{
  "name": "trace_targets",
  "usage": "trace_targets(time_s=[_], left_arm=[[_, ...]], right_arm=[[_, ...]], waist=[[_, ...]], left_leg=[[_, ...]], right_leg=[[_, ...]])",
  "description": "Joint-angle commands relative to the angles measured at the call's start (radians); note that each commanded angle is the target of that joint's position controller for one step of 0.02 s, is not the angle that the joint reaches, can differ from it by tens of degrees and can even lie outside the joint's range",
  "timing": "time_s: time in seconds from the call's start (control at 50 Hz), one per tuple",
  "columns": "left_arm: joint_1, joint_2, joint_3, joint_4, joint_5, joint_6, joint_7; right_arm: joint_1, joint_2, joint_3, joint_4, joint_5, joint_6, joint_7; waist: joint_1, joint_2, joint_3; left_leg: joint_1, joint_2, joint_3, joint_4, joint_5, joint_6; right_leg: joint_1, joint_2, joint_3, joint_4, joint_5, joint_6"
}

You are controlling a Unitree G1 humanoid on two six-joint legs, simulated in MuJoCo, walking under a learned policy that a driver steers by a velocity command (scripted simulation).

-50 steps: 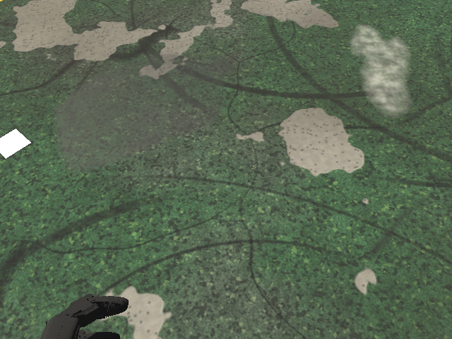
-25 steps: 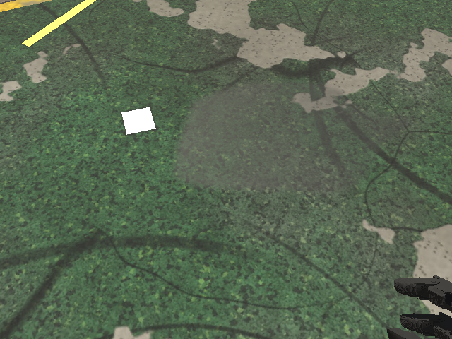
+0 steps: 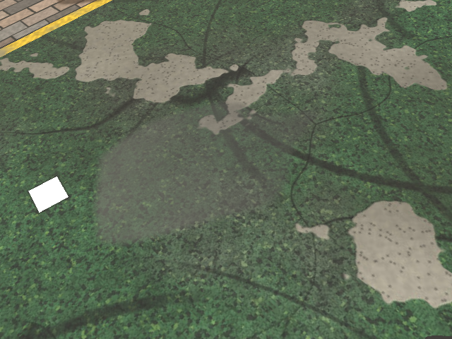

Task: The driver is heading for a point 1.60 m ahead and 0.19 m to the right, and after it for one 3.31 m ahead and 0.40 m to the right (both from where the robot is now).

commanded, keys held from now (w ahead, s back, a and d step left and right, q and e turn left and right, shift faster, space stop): e+shift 0.48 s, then shift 0.10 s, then q+shift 0.42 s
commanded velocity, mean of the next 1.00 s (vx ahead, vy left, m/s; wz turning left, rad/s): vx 0.01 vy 0.00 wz -0.41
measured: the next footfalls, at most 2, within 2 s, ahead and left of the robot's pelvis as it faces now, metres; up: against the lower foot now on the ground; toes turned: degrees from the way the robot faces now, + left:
left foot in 0.42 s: +0.16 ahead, +0.10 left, +0.00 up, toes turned -34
right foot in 0.80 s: +0.01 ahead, -0.12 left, +0.00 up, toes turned -26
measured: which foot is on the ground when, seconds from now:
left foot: up 0.00-0.40, down 0.42-0.80, up 0.82-1.00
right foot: down 0.00-0.42, up 0.44-0.78, down 0.80-1.00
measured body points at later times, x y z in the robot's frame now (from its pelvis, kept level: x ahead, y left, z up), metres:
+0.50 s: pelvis +0.05 +0.02 +0.01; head +0.09 +0.02 +0.46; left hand +0.34 +0.21 -0.07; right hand +0.08 -0.31 -0.07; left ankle +0.12 +0.12 -0.73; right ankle -0.01 -0.08 -0.69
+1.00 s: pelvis +0.05 +0.00 +0.01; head +0.09 -0.02 +0.46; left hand +0.30 +0.18 -0.07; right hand +0.04 -0.32 -0.10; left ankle +0.08 +0.12 -0.66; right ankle -0.03 -0.10 -0.73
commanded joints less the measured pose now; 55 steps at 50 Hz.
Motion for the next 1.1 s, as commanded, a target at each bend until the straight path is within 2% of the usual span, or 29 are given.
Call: trace_targets(time_s=[0.02, 0.04, 0.08, 0.16, 0.24, 0.32, 0.38, 0.4, 0.42, 0.44, 0.46, 0.48, 0.5, 0.52, 0.54, 0.58, 0.62, 0.68, 0.74, 0.76, 0.78, 0.8, 0.82, 0.84, 0.86, 0.9, 0.96, 1.02, 1.1], left_arm=[[-0.078, 0.206, 0.058, -0.107, -0.027, -0.035, 0.017], [-0.088, 0.192, 0.054, -0.116, -0.039, -0.029, 0.028], [-0.056, 0.170, 0.049, -0.126, -0.039, -0.018, 0.042], [-0.017, 0.183, 0.061, -0.148, -0.044, -0.003, 0.059], [-0.036, 0.199, 0.074, -0.185, -0.043, 0.013, 0.060], [-0.063, 0.202, 0.080, -0.219, -0.044, 0.025, 0.053], [-0.113, 0.198, 0.080, -0.247, -0.054, 0.030, 0.046], [-0.137, 0.189, 0.076, -0.258, -0.061, 0.032, 0.044], [-0.087, 0.143, 0.062, -0.254, -0.056, 0.035, 0.041], [0.026, 0.079, 0.043, -0.234, -0.034, 0.034, 0.033], [0.005, 0.170, 0.070, -0.269, -0.045, 0.023, 0.028], [-0.007, 0.244, 0.089, -0.248, -0.042, 0.020, 0.026], [-0.023, 0.252, 0.095, -0.230, -0.042, 0.024, 0.027], [-0.021, 0.221, 0.088, -0.213, -0.037, 0.033, 0.030], [-0.019, 0.192, 0.076, -0.218, -0.034, 0.035, 0.025], [-0.055, 0.145, 0.054, -0.237, -0.042, 0.027, 0.022], [-0.104, 0.100, 0.031, -0.252, -0.032, 0.014, 0.029], [-0.084, 0.022, -0.003, -0.230, -0.006, 0.004, 0.028], [-0.065, 0.081, 0.024, -0.204, -0.022, 0.001, 0.033], [-0.039, 0.093, 0.030, -0.194, -0.026, -0.002, 0.034], [-0.017, 0.127, 0.040, -0.194, -0.028, -0.004, 0.040], [0.035, 0.181, 0.052, -0.197, -0.015, 0.002, 0.053], [0.022, 0.252, 0.074, -0.180, 0.010, 0.015, 0.051], [-0.004, 0.182, 0.060, -0.204, 0.026, 0.008, 0.047], [-0.039, 0.124, 0.041, -0.214, 0.028, -0.001, 0.047], [-0.145, 0.088, 0.032, -0.220, 0.000, -0.019, 0.049], [-0.138, 0.087, 0.037, -0.201, -0.001, -0.023, 0.057], [-0.125, 0.114, 0.052, -0.187, -0.004, -0.017, 0.057], [-0.139, 0.163, 0.075, -0.175, -0.032, -0.028, 0.028]], right_arm=[[-0.065, -0.105, -0.033, -0.077, -0.004, -0.021, -0.013], [-0.058, -0.100, -0.034, -0.073, -0.010, -0.022, -0.014], [-0.052, -0.073, -0.028, -0.072, 0.000, -0.032, -0.004], [-0.080, -0.054, -0.017, -0.080, 0.010, -0.049, 0.005], [-0.091, -0.067, -0.016, -0.077, 0.016, -0.062, 0.020], [-0.072, -0.088, -0.020, -0.074, 0.021, -0.080, 0.036], [-0.008, -0.116, -0.033, -0.058, 0.025, -0.092, 0.049], [0.030, -0.122, -0.040, -0.045, 0.025, -0.094, 0.050], [0.044, -0.149, -0.049, -0.043, 0.020, -0.088, 0.047], [0.006, -0.191, -0.047, -0.071, 0.004, -0.074, 0.038], [0.021, -0.192, -0.048, -0.068, -0.034, -0.071, 0.043], [-0.012, -0.147, -0.040, -0.088, -0.025, -0.072, 0.039], [-0.035, -0.103, -0.028, -0.095, -0.015, -0.067, 0.031], [-0.035, -0.090, -0.018, -0.101, -0.007, -0.059, 0.023], [-0.030, -0.093, -0.014, -0.097, 0.002, -0.052, 0.016], [0.014, -0.108, -0.010, -0.082, -0.004, -0.042, 0.009], [0.076, -0.119, -0.009, -0.061, -0.006, -0.038, 0.015], [0.034, -0.096, 0.009, -0.052, 0.006, -0.040, 0.044], [0.077, -0.188, -0.016, -0.042, 0.036, -0.032, 0.060], [0.080, -0.196, -0.019, -0.044, 0.049, -0.032, 0.058], [0.093, -0.179, -0.014, -0.047, 0.054, -0.038, 0.055], [0.094, -0.124, 0.003, -0.062, 0.037, -0.048, 0.057], [0.100, -0.067, 0.015, -0.086, 0.044, -0.058, 0.056], [0.094, -0.133, -0.005, -0.074, 0.042, -0.057, 0.052], [0.113, -0.164, -0.026, -0.061, 0.048, -0.046, 0.051], [0.173, -0.134, -0.031, -0.035, 0.043, -0.004, 0.037], [0.121, -0.088, -0.018, -0.083, 0.039, 0.019, 0.043], [0.072, -0.062, -0.004, -0.139, 0.036, 0.020, 0.070], [0.089, -0.096, -0.018, -0.177, 0.035, 0.037, 0.095]], waist=[[-0.039, -0.130, -0.081], [-0.045, -0.129, -0.105], [-0.042, -0.120, -0.150], [-0.023, -0.144, -0.156], [-0.015, -0.183, -0.146], [-0.010, -0.210, -0.156], [-0.037, -0.219, -0.161], [-0.060, -0.200, -0.160], [-0.036, -0.101, -0.200], [0.035, 0.144, -0.221], [0.030, 0.269, -0.161], [0.020, 0.183, -0.123], [0.009, 0.124, -0.097], [0.003, 0.085, -0.098], [-0.007, 0.082, -0.080], [-0.032, 0.093, -0.074], [-0.068, 0.111, -0.103], [-0.043, 0.151, -0.141], [-0.042, 0.180, -0.096], [-0.023, 0.171, -0.096], [-0.020, 0.143, -0.121], [-0.012, 0.023, -0.183], [-0.032, -0.275, -0.157], [0.005, -0.264, -0.158], [-0.008, -0.213, -0.134], [-0.058, -0.182, -0.089], [-0.038, -0.181, -0.063], [-0.011, -0.176, -0.087], [-0.023, -0.180, -0.104]], left_leg=[[-0.255, -0.007, -0.116, 0.175, 0.052, 0.005], [-0.217, -0.013, -0.117, 0.175, 0.096, -0.005], [-0.183, -0.042, -0.120, 0.161, 0.150, -0.023], [-0.186, -0.072, -0.147, -0.025, 0.176, -0.049], [-0.099, -0.092, -0.163, -0.177, 0.178, -0.060], [0.000, -0.100, -0.174, -0.296, 0.167, -0.050], [0.157, -0.088, -0.161, -0.487, 0.221, -0.030], [0.261, -0.064, -0.145, -0.606, 0.334, -0.018], [0.410, 0.061, -0.221, -0.644, 0.411, 0.030], [0.526, 0.269, -0.411, -0.608, 0.619, 0.126], [0.450, 0.396, -0.581, -0.644, 0.658, 0.262], [0.419, 0.376, -0.502, -0.648, 0.578, 0.276], [0.385, 0.297, -0.392, -0.633, 0.488, 0.243], [0.374, 0.248, -0.328, -0.625, 0.439, 0.222], [0.360, 0.240, -0.296, -0.629, 0.484, 0.235], [0.372, 0.218, -0.227, -0.638, 0.571, 0.253], [0.426, 0.215, -0.227, -0.621, 0.643, 0.274], [0.360, 0.173, -0.183, -0.602, 0.639, 0.248], [0.332, 0.168, -0.260, -0.561, 0.658, 0.241], [0.315, 0.163, -0.291, -0.545, 0.658, 0.221], [0.254, 0.146, -0.310, -0.524, 0.566, 0.170], [0.137, 0.099, -0.260, -0.405, 0.373, 0.104], [-0.038, -0.030, -0.074, -0.264, 0.042, 0.031], [-0.066, -0.006, -0.043, -0.030, -0.164, -0.013], [-0.101, 0.008, -0.057, 0.138, -0.164, -0.030], [-0.129, 0.040, -0.058, 0.225, -0.050, -0.059], [-0.144, 0.062, -0.010, 0.162, 0.069, -0.090], [-0.085, 0.086, 0.020, -0.010, 0.101, -0.080], [0.054, 0.067, 0.087, -0.173, 0.116, -0.025]], right_leg=[[0.215, -0.241, 0.425, -0.333, 0.345, -0.142], [0.204, -0.218, 0.398, -0.317, 0.381, -0.129], [0.233, -0.182, 0.379, -0.297, 0.442, -0.126], [0.302, -0.151, 0.428, -0.273, 0.439, -0.127], [0.262, -0.125, 0.502, -0.256, 0.399, -0.124], [0.248, -0.106, 0.579, -0.222, 0.483, -0.122], [0.207, -0.066, 0.618, -0.192, 0.467, -0.095], [0.156, -0.029, 0.603, -0.164, 0.382, -0.069], [0.070, 0.036, 0.538, -0.060, 0.081, -0.028], [-0.082, 0.174, 0.357, 0.170, -0.295, 0.016], [-0.246, 0.168, 0.266, 0.351, -0.345, 0.065], [-0.272, 0.086, 0.229, 0.463, -0.260, 0.099], [-0.269, 0.062, 0.206, 0.503, -0.180, 0.112], [-0.263, 0.056, 0.186, 0.559, -0.136, 0.124], [-0.275, 0.055, 0.159, 0.610, -0.112, 0.136], [-0.281, 0.041, 0.096, 0.576, -0.094, 0.146], [-0.254, 0.043, 0.101, 0.457, -0.122, 0.151], [-0.020, 0.003, 0.051, 0.120, -0.143, 0.147], [0.095, 0.071, -0.006, -0.165, 0.028, 0.140], [0.163, 0.078, -0.001, -0.294, 0.118, 0.114], [0.271, 0.022, 0.052, -0.329, 0.194, 0.082], [0.418, -0.138, 0.151, -0.271, 0.409, 0.026], [0.378, -0.317, 0.296, -0.277, 0.525, -0.110], [0.342, -0.395, 0.348, -0.301, 0.607, -0.206], [0.317, -0.381, 0.299, -0.307, 0.645, -0.214], [0.280, -0.297, 0.150, -0.301, 0.603, -0.147], [0.272, -0.272, 0.048, -0.321, 0.572, -0.144], [0.300, -0.296, -0.005, -0.307, 0.539, -0.148], [0.270, -0.336, -0.062, -0.259, 0.563, -0.125]])
Keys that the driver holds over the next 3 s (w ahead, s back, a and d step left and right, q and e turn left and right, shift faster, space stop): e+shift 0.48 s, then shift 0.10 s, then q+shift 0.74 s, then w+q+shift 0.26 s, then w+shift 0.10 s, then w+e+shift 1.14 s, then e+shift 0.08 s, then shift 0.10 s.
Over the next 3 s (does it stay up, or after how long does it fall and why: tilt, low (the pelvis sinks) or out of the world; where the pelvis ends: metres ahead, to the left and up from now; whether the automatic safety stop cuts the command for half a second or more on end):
stays up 1.17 0.00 0.00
